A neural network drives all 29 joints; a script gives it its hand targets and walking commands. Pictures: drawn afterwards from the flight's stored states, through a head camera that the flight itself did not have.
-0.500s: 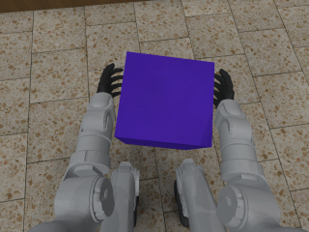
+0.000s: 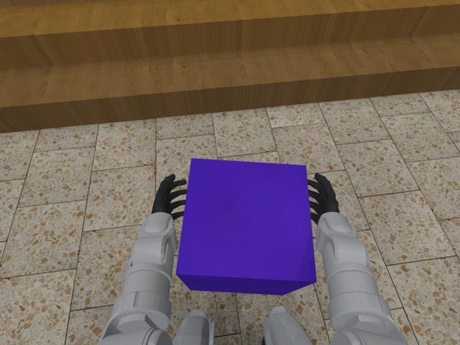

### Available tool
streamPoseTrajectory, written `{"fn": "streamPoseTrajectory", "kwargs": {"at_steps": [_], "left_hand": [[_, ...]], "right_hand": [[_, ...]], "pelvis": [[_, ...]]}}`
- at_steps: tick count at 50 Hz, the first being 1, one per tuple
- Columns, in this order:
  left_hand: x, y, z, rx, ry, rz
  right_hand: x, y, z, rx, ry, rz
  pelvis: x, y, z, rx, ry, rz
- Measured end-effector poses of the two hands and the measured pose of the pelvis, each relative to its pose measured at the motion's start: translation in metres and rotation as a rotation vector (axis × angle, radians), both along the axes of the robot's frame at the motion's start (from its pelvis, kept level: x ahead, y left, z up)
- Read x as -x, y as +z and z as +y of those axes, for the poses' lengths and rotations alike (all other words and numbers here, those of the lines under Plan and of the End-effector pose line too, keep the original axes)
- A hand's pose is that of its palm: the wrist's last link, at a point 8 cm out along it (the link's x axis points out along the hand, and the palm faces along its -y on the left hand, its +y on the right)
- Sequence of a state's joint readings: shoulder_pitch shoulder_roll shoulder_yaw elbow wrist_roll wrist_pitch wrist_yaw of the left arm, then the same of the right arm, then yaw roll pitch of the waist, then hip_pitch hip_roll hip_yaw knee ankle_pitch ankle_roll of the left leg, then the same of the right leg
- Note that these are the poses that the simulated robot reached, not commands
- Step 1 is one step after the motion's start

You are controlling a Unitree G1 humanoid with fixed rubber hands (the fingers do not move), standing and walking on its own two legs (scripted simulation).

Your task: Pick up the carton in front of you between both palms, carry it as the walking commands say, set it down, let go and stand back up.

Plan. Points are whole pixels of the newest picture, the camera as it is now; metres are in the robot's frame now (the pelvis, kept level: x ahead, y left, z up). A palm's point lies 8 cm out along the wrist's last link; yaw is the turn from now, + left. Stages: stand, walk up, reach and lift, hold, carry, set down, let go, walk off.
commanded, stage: reach and lift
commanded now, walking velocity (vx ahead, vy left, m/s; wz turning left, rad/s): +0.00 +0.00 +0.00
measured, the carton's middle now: (242, 234) +0.35 -0.01 -0.10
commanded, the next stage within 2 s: hold in 1.52 s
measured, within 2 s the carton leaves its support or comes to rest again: neither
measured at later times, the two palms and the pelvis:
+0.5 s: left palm (133, 201) +0.32 +0.14 +0.11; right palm (357, 190) +0.33 -0.16 +0.12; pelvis +0.03 -0.01 +0.10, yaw +0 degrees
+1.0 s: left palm (128, 197) +0.32 +0.14 +0.13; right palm (361, 185) +0.33 -0.16 +0.13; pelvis +0.02 -0.01 +0.10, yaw +0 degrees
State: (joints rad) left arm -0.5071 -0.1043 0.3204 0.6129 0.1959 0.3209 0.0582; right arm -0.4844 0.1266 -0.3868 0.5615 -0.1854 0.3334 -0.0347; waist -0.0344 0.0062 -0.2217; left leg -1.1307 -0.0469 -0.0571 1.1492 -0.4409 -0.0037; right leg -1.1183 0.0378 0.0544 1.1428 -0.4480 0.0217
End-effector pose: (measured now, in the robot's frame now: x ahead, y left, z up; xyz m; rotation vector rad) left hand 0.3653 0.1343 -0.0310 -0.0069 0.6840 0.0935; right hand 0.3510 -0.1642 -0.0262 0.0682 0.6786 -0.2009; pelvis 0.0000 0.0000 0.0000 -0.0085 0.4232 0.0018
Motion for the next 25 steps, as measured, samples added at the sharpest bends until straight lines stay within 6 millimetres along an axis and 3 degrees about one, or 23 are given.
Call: {"fn": "streamPoseTrajectory", "kwargs": {"at_steps": [14, 25], "left_hand": [[0.025, 0.084, 0.005, 0.0, 0.031, -0.006], [0.041, 0.146, 0.007, -0.025, 0.032, -0.032]], "right_hand": [[0.015, 0.085, 0.004, 0.006, 0.036, -0.006], [0.025, 0.145, 0.006, 0.032, 0.078, -0.032]], "pelvis": [[-0.026, 0.066, -0.005, -0.007, 0.003, -0.222], [-0.031, 0.095, -0.007, -0.009, -0.001, -0.419]]}}
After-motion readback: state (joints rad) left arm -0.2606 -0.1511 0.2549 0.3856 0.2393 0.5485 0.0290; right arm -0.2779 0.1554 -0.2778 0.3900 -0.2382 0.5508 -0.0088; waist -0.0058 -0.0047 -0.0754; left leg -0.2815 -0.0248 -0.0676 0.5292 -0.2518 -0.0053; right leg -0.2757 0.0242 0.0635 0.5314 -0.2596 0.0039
